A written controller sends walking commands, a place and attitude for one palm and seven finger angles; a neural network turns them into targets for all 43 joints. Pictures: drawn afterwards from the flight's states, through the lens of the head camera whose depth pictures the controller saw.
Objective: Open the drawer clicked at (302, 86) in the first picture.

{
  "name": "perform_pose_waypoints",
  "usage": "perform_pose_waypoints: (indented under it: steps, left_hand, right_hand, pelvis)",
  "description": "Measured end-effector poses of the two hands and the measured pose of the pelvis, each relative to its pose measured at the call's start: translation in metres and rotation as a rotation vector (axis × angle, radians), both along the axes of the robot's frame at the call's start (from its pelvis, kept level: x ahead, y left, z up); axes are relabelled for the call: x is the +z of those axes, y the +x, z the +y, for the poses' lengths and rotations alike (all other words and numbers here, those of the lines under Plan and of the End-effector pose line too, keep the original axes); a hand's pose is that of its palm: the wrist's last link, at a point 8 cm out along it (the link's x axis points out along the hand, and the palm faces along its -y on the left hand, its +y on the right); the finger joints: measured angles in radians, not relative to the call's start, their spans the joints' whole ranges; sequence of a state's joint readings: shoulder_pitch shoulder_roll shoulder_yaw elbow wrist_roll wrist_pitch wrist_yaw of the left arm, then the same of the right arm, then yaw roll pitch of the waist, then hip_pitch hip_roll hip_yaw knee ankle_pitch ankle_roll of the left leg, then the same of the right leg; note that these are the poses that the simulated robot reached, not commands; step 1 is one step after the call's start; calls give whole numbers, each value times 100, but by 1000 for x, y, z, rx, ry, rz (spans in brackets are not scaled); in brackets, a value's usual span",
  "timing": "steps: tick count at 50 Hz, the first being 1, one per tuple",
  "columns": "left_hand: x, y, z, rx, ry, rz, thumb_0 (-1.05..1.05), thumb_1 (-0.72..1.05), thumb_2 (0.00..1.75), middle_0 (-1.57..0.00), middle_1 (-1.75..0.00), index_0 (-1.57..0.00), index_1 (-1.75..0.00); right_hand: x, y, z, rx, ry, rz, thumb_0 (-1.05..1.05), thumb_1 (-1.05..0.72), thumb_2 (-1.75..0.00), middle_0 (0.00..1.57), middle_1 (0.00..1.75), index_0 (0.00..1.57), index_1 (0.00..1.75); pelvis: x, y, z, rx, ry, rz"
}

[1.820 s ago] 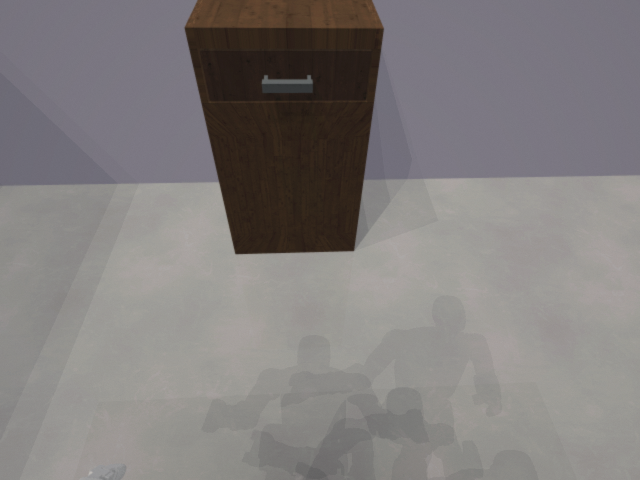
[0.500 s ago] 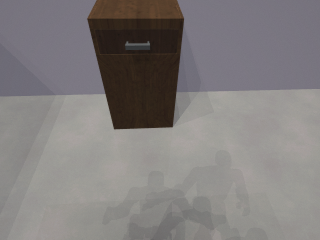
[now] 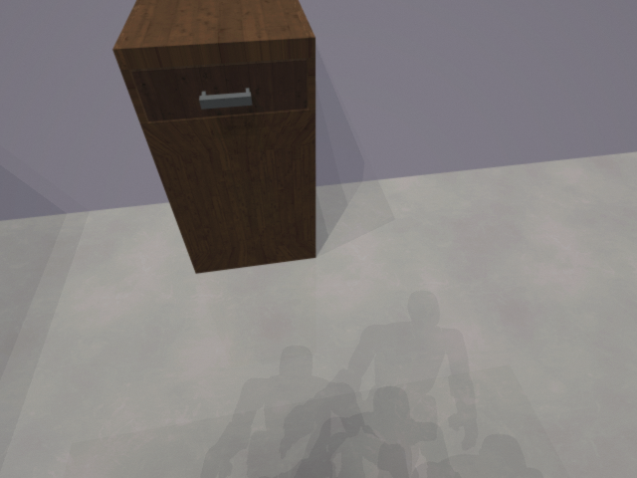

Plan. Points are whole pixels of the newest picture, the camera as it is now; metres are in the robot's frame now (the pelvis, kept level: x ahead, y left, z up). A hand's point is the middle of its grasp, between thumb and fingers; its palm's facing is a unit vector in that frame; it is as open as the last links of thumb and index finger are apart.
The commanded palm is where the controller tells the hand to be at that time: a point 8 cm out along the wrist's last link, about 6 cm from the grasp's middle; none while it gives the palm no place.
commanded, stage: walk to a spot facing it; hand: left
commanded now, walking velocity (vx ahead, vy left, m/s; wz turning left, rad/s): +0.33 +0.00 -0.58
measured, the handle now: (226, 96) +1.00 +0.33 -0.01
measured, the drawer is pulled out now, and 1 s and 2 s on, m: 0.00 0.00 0.00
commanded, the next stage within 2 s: turn to face it in 0.68 s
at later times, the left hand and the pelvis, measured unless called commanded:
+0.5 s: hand out of the picture +0.14 +0.19 -0.17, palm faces -0.07 -0.98 -0.17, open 7.4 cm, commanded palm none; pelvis +0.17 +0.01 +0.00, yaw -12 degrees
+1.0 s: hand (288, 286) +0.49 +0.10 -0.14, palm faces -0.45 -0.86 -0.24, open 7.4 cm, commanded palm none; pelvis +0.28 +0.00 +0.00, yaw -23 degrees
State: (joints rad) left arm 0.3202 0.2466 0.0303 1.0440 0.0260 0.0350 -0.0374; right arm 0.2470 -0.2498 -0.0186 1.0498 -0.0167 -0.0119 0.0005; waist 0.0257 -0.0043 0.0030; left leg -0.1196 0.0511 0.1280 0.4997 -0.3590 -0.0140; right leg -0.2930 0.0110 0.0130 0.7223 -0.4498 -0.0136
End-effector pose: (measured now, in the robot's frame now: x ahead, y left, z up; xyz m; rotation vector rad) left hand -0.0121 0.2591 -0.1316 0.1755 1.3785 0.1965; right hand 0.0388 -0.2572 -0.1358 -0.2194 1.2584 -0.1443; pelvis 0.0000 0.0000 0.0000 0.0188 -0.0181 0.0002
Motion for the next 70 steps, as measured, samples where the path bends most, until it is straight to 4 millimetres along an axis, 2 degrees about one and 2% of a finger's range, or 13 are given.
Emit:
perform_pose_waypoints:
  steps: [5,8,18,25,28,32,37,42,47,51,56,64,70]
  left_hand:
    - [-10,33,-29,-33,-21,-32,0,91,90,-20,-30,-20,-29]
    - [-7,44,-43,-10,-26,-55,0,91,90,-20,-30,-20,-29]
    - [6,85,-54,-74,-75,75,0,91,90,-21,-30,-20,-30]
    - [-13,153,-18,-89,-69,94,0,91,90,-21,-30,-20,-30]
    - [-28,198,3,-132,-62,99,0,91,90,-21,-30,-20,-30]
    - [-23,281,17,-237,-47,21,0,91,90,-20,-30,-20,-29]
    - [-2,386,6,-357,-41,-131,0,91,90,-20,-30,-19,-29]
    - [14,465,-30,-488,-41,-233,0,92,90,-20,-30,-19,-29]
    - [17,510,-82,-580,-53,-325,0,91,90,-20,-30,-19,-29]
    - [18,512,-112,-586,-91,-343,0,91,90,-20,-30,-19,-29]
    - [8,491,-113,-502,-133,-302,0,91,90,-20,-30,-20,-29]
    - [-28,446,-41,-297,-104,-176,-1,91,90,-21,-30,-20,-30]
    - [-11,422,7,-205,-20,-116,0,92,90,-20,-30,-20,-29]
  right_hand:
    - [-22,-27,-10,-74,31,110,0,-90,-90,20,30,20,30]
    - [-18,-18,-13,-81,37,157,0,-91,-90,20,30,20,30]
    - [14,114,-1,-139,55,-94,1,-91,-90,19,30,20,30]
    - [18,220,25,-118,30,-225,0,-91,-90,19,30,20,30]
    - [17,244,34,-148,-5,-284,0,-91,-90,20,30,20,30]
    - [23,232,43,-234,-15,-251,0,-91,-90,20,30,20,30]
    - [21,190,48,-380,-23,-135,-1,-92,-90,20,30,20,30]
    - [13,144,47,-502,-22,-23,-1,-92,-90,20,30,20,30]
    - [-6,105,53,-569,30,108,0,-92,-90,20,30,20,30]
    - [-12,97,63,-578,92,205,0,-91,-90,19,30,20,30]
    - [-8,124,70,-528,122,217,0,-91,-90,19,30,20,30]
    - [-7,201,59,-374,42,75,0,-91,-90,20,30,20,30]
    - [12,238,45,-282,-6,17,0,-91,-90,20,30,20,30]
  pelvis:
    - [-13,23,-17,-31,-11,-7]
    - [-8,39,-22,-41,-22,-9]
    - [11,104,-14,-137,-15,30]
    - [-3,171,13,-204,-31,28]
    - [-14,195,24,-261,-37,18]
    - [-5,216,31,-326,-35,6]
    - [5,238,35,-391,-31,11]
    - [5,256,32,-442,-21,11]
    - [-4,271,13,-433,3,10]
    - [-2,282,3,-393,-17,11]
    - [1,288,3,-336,-23,8]
    - [-14,294,25,-249,-35,21]
    - [1,296,29,-190,-36,34]
